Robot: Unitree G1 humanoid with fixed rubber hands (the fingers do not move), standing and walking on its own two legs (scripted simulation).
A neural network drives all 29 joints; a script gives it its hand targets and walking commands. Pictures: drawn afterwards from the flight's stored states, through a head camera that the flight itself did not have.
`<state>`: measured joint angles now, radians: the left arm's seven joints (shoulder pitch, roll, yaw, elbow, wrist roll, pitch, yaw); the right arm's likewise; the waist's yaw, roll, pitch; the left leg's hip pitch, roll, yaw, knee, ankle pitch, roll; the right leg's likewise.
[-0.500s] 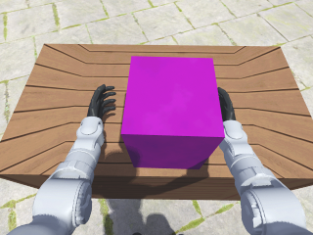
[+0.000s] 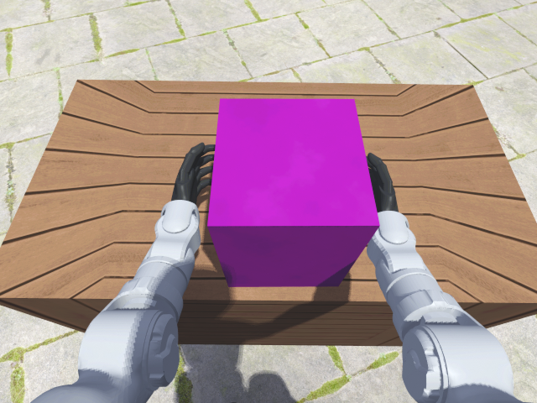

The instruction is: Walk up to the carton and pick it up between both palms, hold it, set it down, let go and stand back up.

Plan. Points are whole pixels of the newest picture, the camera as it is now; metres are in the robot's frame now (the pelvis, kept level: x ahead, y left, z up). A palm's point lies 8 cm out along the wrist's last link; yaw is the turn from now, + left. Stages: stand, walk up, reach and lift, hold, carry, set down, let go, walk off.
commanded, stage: reach and lift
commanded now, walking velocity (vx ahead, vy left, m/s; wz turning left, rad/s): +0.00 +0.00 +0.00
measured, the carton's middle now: (285, 202) +0.44 +0.01 -0.02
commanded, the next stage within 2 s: none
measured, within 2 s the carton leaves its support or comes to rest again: leaves its support in 1.02 s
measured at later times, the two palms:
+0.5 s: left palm (190, 195) +0.43 +0.16 +0.01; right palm (376, 201) +0.43 -0.13 +0.01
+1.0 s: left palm (182, 190) +0.44 +0.17 +0.02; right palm (369, 198) +0.44 -0.12 +0.01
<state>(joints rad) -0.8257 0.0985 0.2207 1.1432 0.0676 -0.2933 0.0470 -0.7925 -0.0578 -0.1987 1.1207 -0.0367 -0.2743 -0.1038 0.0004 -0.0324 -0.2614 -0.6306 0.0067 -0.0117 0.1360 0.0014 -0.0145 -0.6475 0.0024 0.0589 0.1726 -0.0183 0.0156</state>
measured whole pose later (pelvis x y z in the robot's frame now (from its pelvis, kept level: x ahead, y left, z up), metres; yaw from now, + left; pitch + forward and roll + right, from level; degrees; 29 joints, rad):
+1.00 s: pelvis +0.03 +0.01 +0.01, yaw +0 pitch +25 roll +0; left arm -0.68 -0.04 0.39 0.92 0.25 -0.20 0.11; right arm -0.67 0.06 -0.38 0.96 -0.24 -0.23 -0.08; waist 0.01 -0.03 -0.24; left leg -0.42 0.00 -0.01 -0.08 0.06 0.00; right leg -0.43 -0.01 0.03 -0.05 0.04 0.02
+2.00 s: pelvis -0.04 +0.01 +0.01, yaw +2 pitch +4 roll +0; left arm -0.78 0.03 0.25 0.70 0.12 0.36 0.12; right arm -0.75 0.06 -0.32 0.68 -0.17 0.37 -0.09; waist 0.00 -0.02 -0.16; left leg -0.21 -0.01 -0.04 0.13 0.01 0.00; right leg -0.20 -0.01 0.01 0.14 -0.01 0.01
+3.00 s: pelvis -0.06 +0.01 +0.01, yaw +2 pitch +1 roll +0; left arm -0.82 0.02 0.23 0.56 0.11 0.61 0.12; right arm -0.75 0.03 -0.27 0.46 -0.12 0.65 -0.09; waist -0.03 0.00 -0.15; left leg -0.24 -0.03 -0.04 0.27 -0.05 0.01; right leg -0.24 -0.02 0.03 0.28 -0.07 0.02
